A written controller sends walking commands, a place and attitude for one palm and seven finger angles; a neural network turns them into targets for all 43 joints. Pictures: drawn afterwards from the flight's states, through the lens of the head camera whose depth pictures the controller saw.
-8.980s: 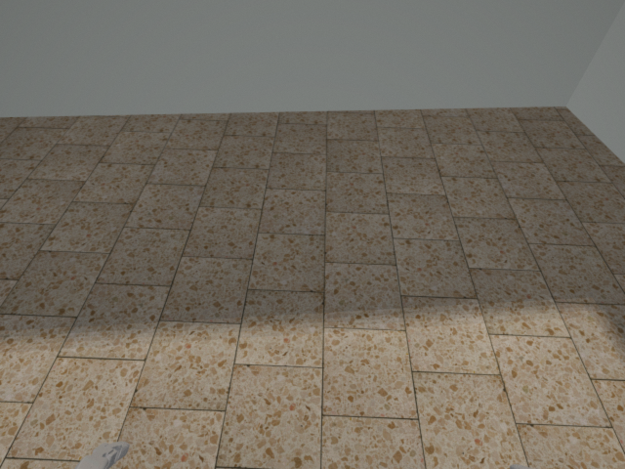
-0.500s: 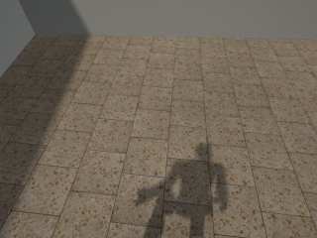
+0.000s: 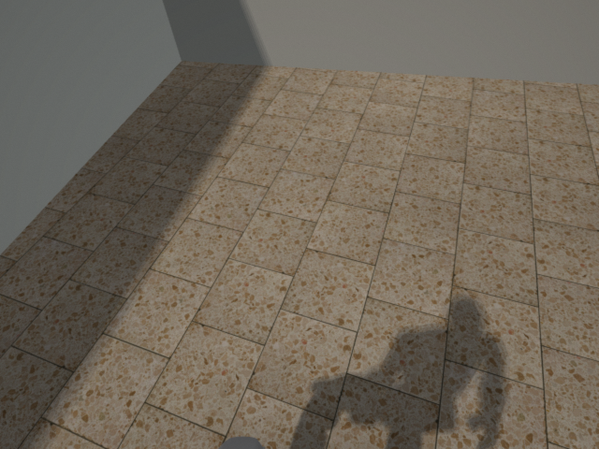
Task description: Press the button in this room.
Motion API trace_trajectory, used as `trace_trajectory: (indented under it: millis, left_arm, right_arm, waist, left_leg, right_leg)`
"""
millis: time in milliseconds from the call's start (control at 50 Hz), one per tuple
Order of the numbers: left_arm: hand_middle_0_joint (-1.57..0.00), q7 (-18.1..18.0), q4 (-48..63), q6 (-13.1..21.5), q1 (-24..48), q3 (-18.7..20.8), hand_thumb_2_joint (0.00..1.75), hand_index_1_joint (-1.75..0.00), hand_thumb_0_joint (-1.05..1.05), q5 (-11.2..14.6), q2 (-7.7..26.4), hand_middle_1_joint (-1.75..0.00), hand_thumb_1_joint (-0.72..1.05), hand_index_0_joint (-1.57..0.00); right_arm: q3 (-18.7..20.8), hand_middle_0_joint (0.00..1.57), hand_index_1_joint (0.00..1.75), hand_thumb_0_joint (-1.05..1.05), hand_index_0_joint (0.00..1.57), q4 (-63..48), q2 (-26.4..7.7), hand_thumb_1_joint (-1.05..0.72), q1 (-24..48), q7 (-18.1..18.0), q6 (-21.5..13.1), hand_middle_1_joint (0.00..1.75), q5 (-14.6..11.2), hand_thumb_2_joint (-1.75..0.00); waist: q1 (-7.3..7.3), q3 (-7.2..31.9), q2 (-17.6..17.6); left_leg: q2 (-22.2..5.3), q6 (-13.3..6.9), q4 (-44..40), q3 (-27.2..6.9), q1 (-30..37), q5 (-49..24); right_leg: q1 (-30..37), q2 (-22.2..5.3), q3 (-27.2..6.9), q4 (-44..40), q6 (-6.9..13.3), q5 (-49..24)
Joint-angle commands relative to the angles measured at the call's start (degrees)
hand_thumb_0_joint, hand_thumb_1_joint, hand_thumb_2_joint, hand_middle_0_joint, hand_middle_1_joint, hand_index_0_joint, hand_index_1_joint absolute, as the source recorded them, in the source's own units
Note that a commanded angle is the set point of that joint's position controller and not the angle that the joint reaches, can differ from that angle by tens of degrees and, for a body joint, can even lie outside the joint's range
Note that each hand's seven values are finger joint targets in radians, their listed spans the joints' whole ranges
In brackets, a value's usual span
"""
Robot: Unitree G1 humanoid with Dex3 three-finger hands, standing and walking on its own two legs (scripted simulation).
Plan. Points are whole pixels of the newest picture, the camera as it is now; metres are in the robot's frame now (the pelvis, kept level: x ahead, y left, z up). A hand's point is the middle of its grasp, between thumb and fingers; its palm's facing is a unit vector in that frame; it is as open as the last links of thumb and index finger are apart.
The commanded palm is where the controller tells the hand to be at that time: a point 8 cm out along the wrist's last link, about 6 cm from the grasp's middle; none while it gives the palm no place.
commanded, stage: turn or walk to find it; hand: left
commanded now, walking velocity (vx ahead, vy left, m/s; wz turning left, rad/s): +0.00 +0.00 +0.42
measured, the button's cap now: out of the picture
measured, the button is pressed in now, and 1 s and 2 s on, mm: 0 0 0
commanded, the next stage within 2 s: stand and wait in 1.84 s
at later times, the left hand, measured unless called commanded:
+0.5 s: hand out of the picture -0.02 +0.27 -0.17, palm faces +0.23 -0.94 -0.25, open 7.3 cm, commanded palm none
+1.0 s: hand out of the picture -0.07 +0.19 -0.15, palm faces +0.41 -0.87 -0.28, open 7.3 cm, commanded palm none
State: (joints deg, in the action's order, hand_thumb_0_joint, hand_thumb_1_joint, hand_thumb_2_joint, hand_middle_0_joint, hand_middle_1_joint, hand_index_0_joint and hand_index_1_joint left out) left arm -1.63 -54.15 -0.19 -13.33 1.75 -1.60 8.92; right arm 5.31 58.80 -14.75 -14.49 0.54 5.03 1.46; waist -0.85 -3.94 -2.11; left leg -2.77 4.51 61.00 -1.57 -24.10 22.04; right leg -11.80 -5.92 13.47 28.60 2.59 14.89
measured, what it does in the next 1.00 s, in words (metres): steps on the spot, turning left: left foot, then right foot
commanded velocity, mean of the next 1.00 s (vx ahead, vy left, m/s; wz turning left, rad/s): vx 0.00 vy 0.00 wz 0.42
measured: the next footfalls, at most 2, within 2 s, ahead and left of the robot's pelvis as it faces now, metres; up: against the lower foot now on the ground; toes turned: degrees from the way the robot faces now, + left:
left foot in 0.18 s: +0.00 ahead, +0.15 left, +0.00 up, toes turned +10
right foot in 0.68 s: +0.01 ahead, -0.08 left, +0.00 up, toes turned +12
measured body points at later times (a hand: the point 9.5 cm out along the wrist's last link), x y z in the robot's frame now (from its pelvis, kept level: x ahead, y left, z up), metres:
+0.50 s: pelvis -0.04 +0.05 +0.00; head -0.02 +0.07 +0.45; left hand -0.03 +0.32 -0.15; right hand +0.09 -0.17 -0.14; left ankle -0.04 +0.15 -0.74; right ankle -0.03 -0.10 -0.67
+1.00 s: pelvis -0.06 -0.01 +0.00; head -0.02 -0.03 +0.45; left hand -0.09 +0.24 -0.13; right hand +0.06 -0.24 -0.17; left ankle -0.16 +0.14 -0.65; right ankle -0.03 -0.09 -0.74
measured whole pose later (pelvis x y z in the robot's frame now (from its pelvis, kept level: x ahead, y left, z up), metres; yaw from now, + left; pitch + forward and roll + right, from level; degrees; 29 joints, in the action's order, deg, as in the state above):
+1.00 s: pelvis -0.06 -0.01 +0.00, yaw +25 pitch -1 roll +2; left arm -1.6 -54.0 -0.2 -12.3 1.7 -1.5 8.7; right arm 5.5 58.3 -14.8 -14.3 0.6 4.7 1.5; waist -1.4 -4.2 -2.3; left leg -2.1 4.4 62.7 -2.3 -25.5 21.6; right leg -11.3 -5.5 11.2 28.5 1.8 16.3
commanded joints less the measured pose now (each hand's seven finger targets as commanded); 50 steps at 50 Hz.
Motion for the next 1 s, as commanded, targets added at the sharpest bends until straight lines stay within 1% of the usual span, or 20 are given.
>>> trace_trajectory:
  millis: [0, 60, 120, 140, 160, 180, 200, 220, 260, 300, 500, 620, 640, 660, 680, 700, 720, 740, 800, 980]
  left_arm:
    - [-0.20, -0.50, 2.09, 0.55, -2.98, 3.43, 0.90, -0.30, 0.00, -0.21, 13.18, -0.30, 0.90, -0.20]
    - [-0.20, -0.34, 1.57, 0.21, -2.94, 3.93, 0.90, -0.30, 0.00, -0.33, 14.65, -0.30, 0.90, -0.20]
    - [-0.20, -0.04, 1.16, -0.29, -1.64, 3.94, 0.90, -0.30, 0.00, 0.17, 14.35, -0.30, 0.90, -0.20]
    - [-0.20, 0.06, 1.50, -0.67, -1.47, 3.69, 0.90, -0.30, 0.00, 0.76, 13.08, -0.30, 0.90, -0.20]
    - [-0.20, 0.39, 3.16, -1.11, -1.69, 2.97, 0.90, -0.30, 0.00, 1.21, 9.40, -0.30, 0.90, -0.20]
    - [-0.20, 0.29, 4.84, -1.75, 2.52, 2.02, 0.90, -0.30, 0.00, 0.67, 8.29, -0.30, 0.90, -0.20]
    - [-0.20, 0.42, 4.95, -2.18, 3.91, 2.28, 0.90, -0.30, 0.00, 0.58, 9.41, -0.30, 0.90, -0.20]
    - [-0.20, 0.31, 3.65, -2.54, 3.19, 2.53, 0.90, -0.30, 0.00, 0.28, 8.66, -0.30, 0.90, -0.20]
    - [-0.20, 0.86, 2.28, -2.50, 2.68, 3.02, 0.90, -0.30, 0.00, 0.49, 10.15, -0.30, 0.90, -0.20]
    - [-0.20, 1.22, 1.19, -2.06, 0.72, 2.94, 0.90, -0.30, 0.00, 0.53, 10.02, -0.30, 0.90, -0.20]
    - [-0.20, 0.46, 4.32, -1.79, 5.74, 2.29, 0.90, -0.30, 0.00, 0.94, 8.38, -0.30, 0.90, -0.20]
    - [-0.20, 0.15, 3.55, -0.69, 0.60, 2.36, 0.90, -0.30, 0.00, 1.47, 8.26, -0.30, 0.90, -0.20]
    - [-0.20, -0.03, 3.10, -0.27, -1.91, 2.68, 0.90, -0.30, 0.00, 1.34, 9.37, -0.30, 0.90, -0.20]
    - [-0.20, -0.46, 2.82, 0.28, -3.65, 3.44, 0.90, -0.30, 0.00, 0.53, 13.43, -0.30, 0.90, -0.20]
    - [-0.20, -0.60, 3.55, 0.34, -3.41, 4.21, 0.90, -0.30, 0.00, 0.01, 17.48, -0.30, 0.90, -0.20]
    - [-0.20, -0.71, 4.54, -0.12, -1.78, 3.85, 0.90, -0.30, 0.00, 0.53, 16.91, -0.30, 0.90, -0.20]
    - [-0.20, -0.94, 5.30, 0.28, 2.38, 3.90, 0.90, -0.30, 0.00, 0.68, 14.09, -0.30, 0.90, -0.20]
    - [-0.20, -0.72, 5.99, 0.15, 5.21, 3.50, 0.90, -0.30, 0.00, 0.74, 12.95, -0.30, 0.90, -0.20]
    - [-0.20, -0.46, 6.15, 0.71, 6.60, 2.44, 0.90, -0.30, 0.00, 0.76, 10.20, -0.30, 0.90, -0.20]
    - [-0.20, -0.49, 2.68, 0.80, -2.48, 3.36, 0.90, -0.30, 0.00, 0.00, 12.75, -0.30, 0.90, -0.20]
  right_arm:
    - [-0.64, 0.20, 0.30, 0.00, 0.20, -5.96, -1.64, -0.90, 5.15, 0.26, -1.94, 0.30, -0.63, -0.90]
    - [-1.11, 0.20, 0.30, 0.00, 0.20, -6.29, -1.34, -0.90, 5.10, 0.12, -2.66, 0.30, -1.06, -0.90]
    - [-1.10, 0.20, 0.30, 0.00, 0.20, -5.51, -2.00, -0.90, 0.98, -0.04, -3.47, 0.30, -1.01, -0.90]
    - [-0.60, 0.20, 0.30, 0.00, 0.20, -4.98, -4.30, -0.90, -1.30, 0.02, -4.07, 0.30, -0.93, -0.90]
    - [0.66, 0.20, 0.30, 0.00, 0.20, -5.42, -9.96, -0.90, -2.14, -0.30, -4.43, 0.30, -0.38, -0.90]
    - [1.26, 0.20, 0.30, 0.00, 0.20, -4.96, -13.15, -0.90, -3.87, -0.78, -3.88, 0.30, -0.31, -0.90]
    - [0.81, 0.20, 0.30, 0.00, 0.20, -5.16, -12.14, -0.90, -2.39, -1.04, -3.74, 0.30, -0.25, -0.90]
    - [0.24, 0.20, 0.30, 0.00, 0.20, -5.30, -9.97, -0.90, 0.15, -1.61, -4.20, 0.30, -0.17, -0.90]
    - [-0.65, 0.20, 0.30, 0.00, 0.20, -6.83, -7.92, -0.90, 5.11, -1.83, -4.12, 0.30, -0.27, -0.90]
    - [-0.86, 0.20, 0.30, 0.00, 0.20, -7.08, -7.59, -0.90, 5.17, -1.80, -4.61, 0.30, -0.55, -0.90]
    - [0.27, 0.20, 0.30, 0.00, 0.20, -6.42, -7.98, -0.90, 0.19, -1.53, -4.22, 0.30, -0.06, -0.90]
    - [0.71, 0.20, 0.30, 0.00, 0.20, -7.27, -7.34, -0.90, 2.09, -1.17, -3.75, 0.30, -0.18, -0.90]
    - [0.60, 0.20, 0.30, 0.00, 0.20, -7.62, -6.53, -0.90, 2.75, -1.01, -3.73, 0.30, -0.52, -0.90]
    - [0.24, 0.20, 0.30, 0.00, 0.20, -8.26, -3.16, -0.90, 2.07, -0.63, -3.71, 0.30, -1.06, -0.90]
    - [-0.01, 0.20, 0.30, 0.00, 0.20, -10.10, -1.54, -0.90, 3.82, -0.64, -3.61, 0.30, -0.85, -0.90]
    - [0.87, 0.20, 0.30, 0.00, 0.20, -9.88, -4.39, -0.90, 4.51, -0.58, -2.89, 0.30, -0.34, -0.90]
    - [1.10, 0.20, 0.30, 0.00, 0.20, -8.16, -4.63, -0.90, 2.85, -0.41, -1.97, 0.30, 0.10, -0.90]
    - [1.29, 0.20, 0.30, 0.00, 0.20, -6.75, -4.30, -0.90, 1.84, -0.13, -1.55, 0.30, 0.09, -0.90]
    - [0.99, 0.20, 0.30, 0.00, 0.20, -4.50, -2.90, -0.90, -2.04, 0.49, -1.33, 0.30, -0.03, -0.90]
    - [-0.28, 0.20, 0.30, 0.00, 0.20, -5.81, -2.14, -0.90, 4.99, 0.14, -1.76, 0.30, -0.41, -0.90]
  waist:
    - [3.50, 3.00, 12.71]
    - [3.51, 5.28, 13.89]
    - [0.65, 7.36, 11.03]
    - [-0.95, 8.52, 4.24]
    - [-1.54, 7.60, -12.73]
    - [-3.21, 5.53, -14.59]
    - [-2.33, 3.58, -8.10]
    - [-1.36, 3.93, -12.70]
    - [0.33, 0.81, -9.87]
    - [1.07, 2.58, -5.86]
    - [-1.51, 4.38, -6.28]
    - [1.25, 7.21, -5.83]
    - [2.73, 7.93, -3.13]
    - [3.38, 9.09, 7.94]
    - [4.24, 5.81, 20.22]
    - [3.81, 4.56, 13.94]
    - [1.80, 2.15, 16.01]
    - [0.44, -0.21, 12.10]
    - [-1.44, -0.28, 10.25]
    - [3.07, 2.84, 11.89]
  left_leg:
    - [-0.31, -0.39, -10.12, 3.19, -2.56, 4.46]
    - [0.29, -1.43, -17.55, 5.22, 2.08, 5.20]
    - [1.20, -2.46, -32.64, 6.70, 12.48, -5.59]
    - [-1.62, -3.45, -39.24, 3.11, 19.52, -11.98]
    - [-15.09, -8.87, -43.20, -15.86, 25.01, -23.44]
    - [-21.18, -13.89, -44.76, -19.77, 20.09, -31.98]
    - [-20.90, -14.48, -44.97, -15.95, 16.15, -28.80]
    - [-16.65, -12.71, -45.04, -14.31, 15.81, -28.39]
    - [-12.27, -11.96, -44.50, -10.12, 13.26, -25.68]
    - [-10.49, -11.90, -43.87, -8.24, 15.58, -28.18]
    - [-11.18, -14.94, -42.20, -15.87, 18.17, -28.70]
    - [-7.08, -12.02, -37.31, -17.17, 9.44, -28.15]
    - [-4.74, -9.61, -34.61, -15.53, 4.57, -21.83]
    - [0.73, -5.98, -26.04, -9.62, -5.10, -8.55]
    - [7.37, -2.82, -12.86, -1.58, -11.48, 9.47]
    - [4.85, -3.07, -3.11, -3.88, -8.36, 10.18]
    - [3.40, -3.31, 1.94, -5.95, -8.09, 6.86]
    - [3.23, -2.95, 6.26, -4.60, -7.81, 3.58]
    - [2.45, -1.46, 10.36, -1.95, -7.96, -3.32]
    - [0.18, 0.14, -4.88, 1.87, -5.20, 3.13]
  right_leg:
    - [6.25, -15.71, -12.42, -9.97, 5.74, -14.86]
    - [6.35, -16.53, -11.60, -7.30, 6.10, -17.99]
    - [1.88, -14.39, -7.03, -0.33, 1.74, -16.02]
    - [-3.83, -11.94, -4.21, 6.93, -1.25, -10.63]
    - [-18.52, -3.75, -1.55, 18.70, -5.98, 10.07]
    - [-20.66, -1.09, -6.10, 27.27, -6.56, 21.53]
    - [-19.51, -2.35, -9.57, 31.44, -5.99, 18.09]
    - [-20.18, -2.06, -11.50, 32.98, -6.43, 15.52]
    - [-19.99, -1.34, -12.25, 36.19, -6.59, 9.34]
    - [-19.50, -0.60, -11.71, 36.44, -7.11, 6.73]
    - [-15.87, 1.45, -12.55, 22.75, -7.61, 11.49]
    - [0.93, 4.27, -10.81, 0.81, -6.09, 1.68]
    - [7.55, 2.31, -11.93, -6.56, -5.72, -3.22]
    - [15.50, -8.12, -21.75, -11.95, -2.73, -1.07]
    - [11.73, -20.58, -34.28, -14.32, 3.84, -5.22]
    - [3.02, -22.52, -31.53, -14.73, 6.77, -5.49]
    - [-1.65, -18.64, -28.56, -16.47, 6.00, 1.32]
    - [-3.87, -15.67, -25.26, -16.49, 4.60, 3.56]
    - [-2.28, -10.49, -15.12, -13.66, 1.93, -4.42]
    - [7.04, -14.43, -13.17, -9.27, 5.34, -18.72]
